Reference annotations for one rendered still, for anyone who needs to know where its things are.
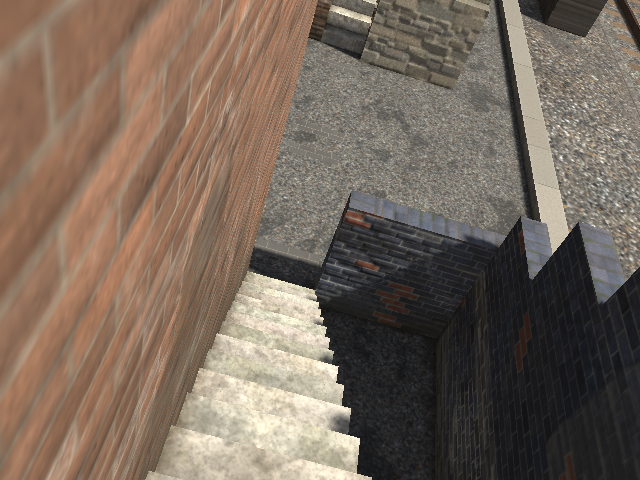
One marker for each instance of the stairs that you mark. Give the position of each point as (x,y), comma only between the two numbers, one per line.
(265,405)
(347,24)

